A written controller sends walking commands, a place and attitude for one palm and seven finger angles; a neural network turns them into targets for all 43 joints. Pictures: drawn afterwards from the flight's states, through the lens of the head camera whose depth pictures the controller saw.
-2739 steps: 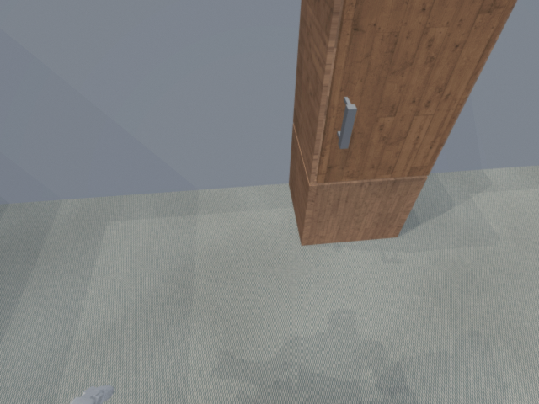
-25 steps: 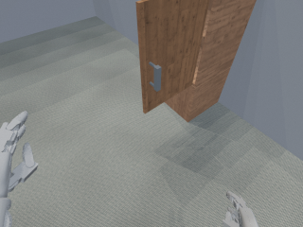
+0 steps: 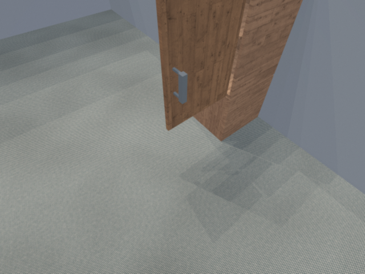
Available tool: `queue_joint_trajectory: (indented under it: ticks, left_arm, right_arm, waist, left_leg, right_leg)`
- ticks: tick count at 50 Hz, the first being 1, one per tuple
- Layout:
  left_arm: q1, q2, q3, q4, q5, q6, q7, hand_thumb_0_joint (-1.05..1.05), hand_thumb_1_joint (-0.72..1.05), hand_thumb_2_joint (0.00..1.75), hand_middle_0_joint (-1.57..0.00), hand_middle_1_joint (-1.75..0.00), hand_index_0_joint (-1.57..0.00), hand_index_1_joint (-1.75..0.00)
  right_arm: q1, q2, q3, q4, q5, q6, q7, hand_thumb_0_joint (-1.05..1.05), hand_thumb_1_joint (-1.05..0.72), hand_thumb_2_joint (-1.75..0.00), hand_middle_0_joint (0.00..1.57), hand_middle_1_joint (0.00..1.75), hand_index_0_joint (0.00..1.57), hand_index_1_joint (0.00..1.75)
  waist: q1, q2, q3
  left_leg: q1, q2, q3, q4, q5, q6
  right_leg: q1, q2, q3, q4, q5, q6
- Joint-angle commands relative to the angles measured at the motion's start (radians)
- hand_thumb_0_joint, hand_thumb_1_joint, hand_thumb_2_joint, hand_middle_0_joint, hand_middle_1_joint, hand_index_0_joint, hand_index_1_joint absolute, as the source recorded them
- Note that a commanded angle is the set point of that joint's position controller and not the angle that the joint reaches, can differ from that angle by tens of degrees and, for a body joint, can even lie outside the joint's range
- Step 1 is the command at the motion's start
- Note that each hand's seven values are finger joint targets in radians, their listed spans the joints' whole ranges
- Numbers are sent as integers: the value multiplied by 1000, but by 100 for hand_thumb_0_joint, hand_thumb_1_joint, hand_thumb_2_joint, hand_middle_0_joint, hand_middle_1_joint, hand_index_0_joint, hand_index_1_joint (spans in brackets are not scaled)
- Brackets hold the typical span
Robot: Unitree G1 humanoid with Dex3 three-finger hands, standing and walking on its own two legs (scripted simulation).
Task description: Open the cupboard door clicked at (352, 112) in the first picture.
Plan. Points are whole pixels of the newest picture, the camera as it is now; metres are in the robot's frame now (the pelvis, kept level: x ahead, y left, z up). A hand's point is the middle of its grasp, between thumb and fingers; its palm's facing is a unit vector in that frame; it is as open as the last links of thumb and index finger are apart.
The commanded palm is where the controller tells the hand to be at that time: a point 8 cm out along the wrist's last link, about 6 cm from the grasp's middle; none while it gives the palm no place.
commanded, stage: let the arm hang, fingers relaxed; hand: left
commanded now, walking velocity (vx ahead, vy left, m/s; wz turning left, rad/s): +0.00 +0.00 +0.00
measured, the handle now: (179, 85) +0.78 +0.06 -0.08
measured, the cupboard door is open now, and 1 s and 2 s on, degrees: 92 92 92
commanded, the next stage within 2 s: look to check the result in 0.56 s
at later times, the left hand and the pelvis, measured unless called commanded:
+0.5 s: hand out of the picture +0.10 +0.22 -0.15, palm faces -0.03 -0.95 -0.30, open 7.3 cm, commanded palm none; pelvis +0.02 +0.00 +0.01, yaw +0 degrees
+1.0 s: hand out of the picture +0.10 +0.23 -0.15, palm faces -0.03 -0.94 -0.34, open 7.3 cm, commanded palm none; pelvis +0.04 -0.01 +0.01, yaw +0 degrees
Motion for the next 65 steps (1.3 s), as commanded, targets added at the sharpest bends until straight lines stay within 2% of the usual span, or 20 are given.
queue_joint_trajectory:
  ticks: [1,8,12,17,21,26,34,39,41,46,58,59,61,62,65]
  left_arm:
    - [-53,169,39,-32,-6,-30,15,0,90,90,-20,-30,-20,-30]
    - [-88,184,42,-2,-5,-33,16,0,90,90,-20,-30,-20,-30]
    - [-106,190,43,2,-5,-36,16,0,90,90,-20,-30,-20,-30]
    - [-122,196,45,1,-4,-43,17,0,90,90,-20,-30,-20,-30]
    - [-137,209,46,-3,-3,-46,17,0,90,90,-20,-30,-20,-30]
    - [-147,216,48,-4,-3,-49,17,0,90,90,-20,-30,-20,-30]
    - [-158,225,46,0,-5,-52,16,0,90,90,-20,-30,-20,-30]
    - [-161,228,45,5,-6,-50,16,0,90,90,-20,-30,-20,-30]
    - [-156,235,47,4,-5,-51,16,0,90,90,-20,-30,-20,-30]
    - [-156,241,45,8,-6,-52,17,0,90,90,-20,-30,-20,-30]
    - [-160,246,44,6,-7,-52,19,0,90,90,-20,-30,-20,-30]
    - [-162,246,43,4,-7,-52,19,0,90,90,-20,-30,-20,-30]
    - [-157,248,46,5,-6,-53,20,0,90,90,-20,-30,-20,-30]
    - [-161,246,44,5,-7,-52,20,0,90,90,-20,-30,-20,-30]
    - [-163,248,44,3,-7,-53,20,0,90,90,-20,-30,-20,-30]
  right_arm:
    - [-12,-149,-35,-37,5,-26,-6,0,-90,-90,20,30,20,30]
    - [-27,-159,-34,-6,2,-33,-5,0,-90,-90,20,30,20,30]
    - [-56,-167,-32,1,2,-39,-4,0,-90,-90,20,30,20,30]
    - [-82,-180,-31,2,2,-48,-5,0,-90,-90,20,30,20,30]
    - [-105,-195,-32,1,4,-51,-6,0,-90,-90,20,30,20,30]
    - [-122,-205,-31,-1,4,-50,-6,0,-90,-90,20,30,20,30]
    - [-138,-220,-30,-4,4,-52,-9,0,-90,-90,20,30,20,30]
    - [-146,-228,-30,-4,5,-49,-10,0,-90,-90,20,30,20,30]
    - [-144,-233,-30,-6,7,-48,-9,0,-90,-90,20,30,20,30]
    - [-146,-240,-30,-6,8,-48,-9,0,-90,-90,20,30,20,30]
    - [-146,-239,-28,-2,7,-50,-11,0,-90,-90,20,30,20,30]
    - [-146,-240,-27,-2,8,-50,-11,0,-90,-90,20,30,20,30]
    - [-146,-240,-28,-3,9,-49,-11,0,-90,-90,20,30,20,30]
    - [-148,-237,-28,-2,7,-48,-11,0,-90,-90,20,30,20,30]
    - [-144,-238,-28,-1,7,-50,-11,0,-90,-90,20,30,20,30]
  waist:
    - [-4,-13,-36]
    - [-3,-53,-36]
    - [1,-29,-36]
    - [5,-29,-87]
    - [5,-8,-95]
    - [3,-15,-86]
    - [-2,1,-124]
    - [-2,-4,-95]
    - [-1,-24,-101]
    - [-1,-23,-118]
    - [-1,-27,-121]
    - [-2,-16,-116]
    - [0,-36,-112]
    - [0,-21,-99]
    - [-2,-23,-117]
  left_leg:
    - [54,76,-102,-97,-69,20]
    - [66,84,-103,-124,-29,22]
    - [69,91,-111,-145,11,22]
    - [99,99,-112,-153,93,22]
    - [117,101,-114,-158,140,19]
    - [129,100,-110,-163,137,14]
    - [163,105,-106,-161,178,10]
    - [164,107,-106,-168,164,10]
    - [171,106,-108,-166,162,11]
    - [187,108,-102,-166,175,11]
    - [195,111,-100,-168,210,9]
    - [191,110,-97,-169,209,8]
    - [192,110,-96,-168,204,8]
    - [189,109,-95,-168,200,7]
    - [194,110,-95,-170,209,6]
  right_leg:
    - [-64,-129,156,-179,-143,-43]
    - [-42,-129,151,-180,-104,-36]
    - [-19,-128,144,-169,-46,-29]
    - [36,-133,136,-155,65,-23]
    - [54,-134,136,-153,126,-19]
    - [55,-137,137,-174,132,-16]
    - [92,-143,140,-177,208,-16]
    - [76,-142,140,-191,187,-16]
    - [77,-140,143,-197,185,-14]
    - [87,-143,142,-196,211,-14]
    - [109,-146,137,-188,271,-14]
    - [110,-145,138,-189,272,-14]
    - [104,-144,137,-193,272,-12]
    - [101,-146,138,-193,273,-12]
    - [115,-146,140,-189,285,-13]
